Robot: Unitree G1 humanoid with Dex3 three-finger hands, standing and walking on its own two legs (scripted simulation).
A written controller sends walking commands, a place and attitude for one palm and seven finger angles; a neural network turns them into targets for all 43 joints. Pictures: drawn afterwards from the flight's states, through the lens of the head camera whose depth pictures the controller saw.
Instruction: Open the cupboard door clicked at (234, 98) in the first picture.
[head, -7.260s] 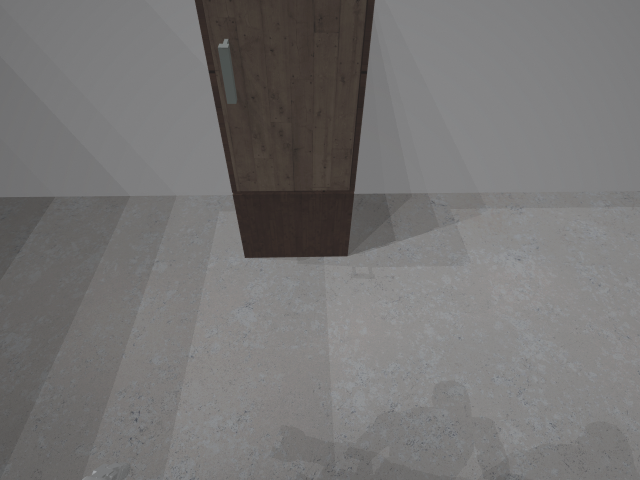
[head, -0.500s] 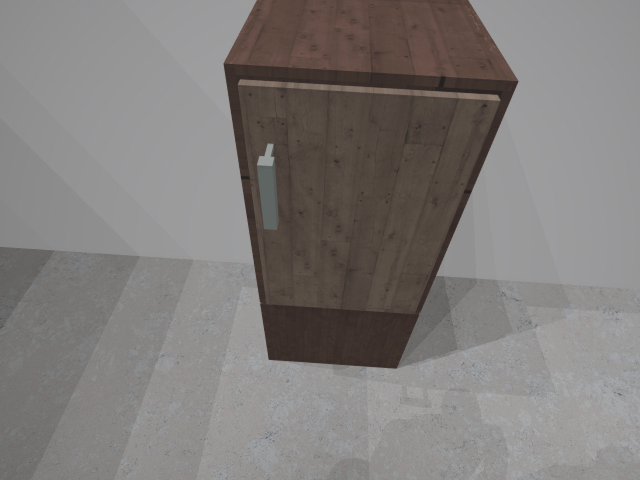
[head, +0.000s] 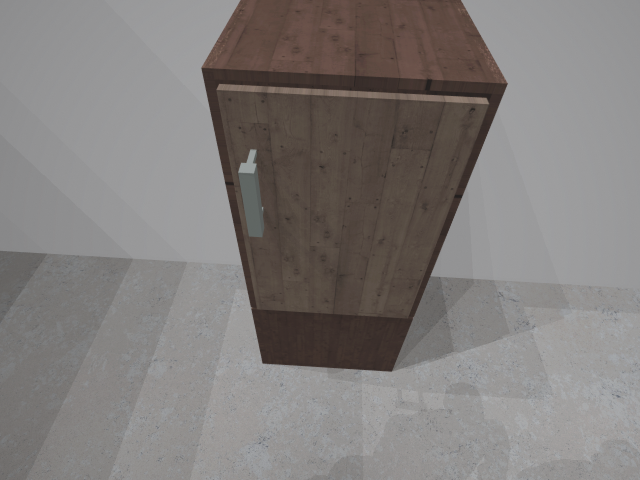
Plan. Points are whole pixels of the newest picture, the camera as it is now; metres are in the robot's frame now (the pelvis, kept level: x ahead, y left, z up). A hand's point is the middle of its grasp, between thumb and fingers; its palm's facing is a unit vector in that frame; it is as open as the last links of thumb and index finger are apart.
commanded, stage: come to a stop and stand still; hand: left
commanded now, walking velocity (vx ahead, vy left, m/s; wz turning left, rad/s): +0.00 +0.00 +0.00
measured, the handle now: (254, 194) +0.54 +0.15 +0.03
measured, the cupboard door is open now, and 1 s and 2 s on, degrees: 0 0 0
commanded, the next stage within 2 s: look again from close up in 0.38 s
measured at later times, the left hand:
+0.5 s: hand out of the picture +0.00 +0.15 -0.18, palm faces +0.03 -0.99 -0.16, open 7.3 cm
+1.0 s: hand out of the picture -0.01 +0.14 -0.18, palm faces +0.03 -0.99 -0.15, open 7.3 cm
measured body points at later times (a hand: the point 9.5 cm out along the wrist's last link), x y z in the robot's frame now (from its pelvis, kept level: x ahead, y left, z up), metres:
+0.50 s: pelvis +0.01 -0.01 +0.00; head +0.01 -0.01 +0.45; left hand +0.00 +0.20 -0.16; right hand +0.00 -0.23 -0.16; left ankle -0.04 +0.07 -0.74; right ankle +0.01 -0.13 -0.74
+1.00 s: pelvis +0.01 -0.01 +0.00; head +0.01 +0.00 +0.45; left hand -0.01 +0.19 -0.16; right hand -0.02 -0.22 -0.16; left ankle -0.04 +0.07 -0.74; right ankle +0.01 -0.13 -0.74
